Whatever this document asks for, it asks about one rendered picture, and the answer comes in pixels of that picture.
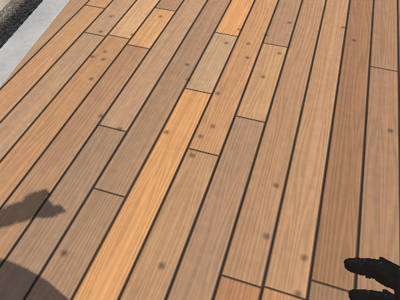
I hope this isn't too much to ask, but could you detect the right robot hand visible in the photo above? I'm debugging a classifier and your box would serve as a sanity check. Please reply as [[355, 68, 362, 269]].
[[344, 257, 400, 300]]

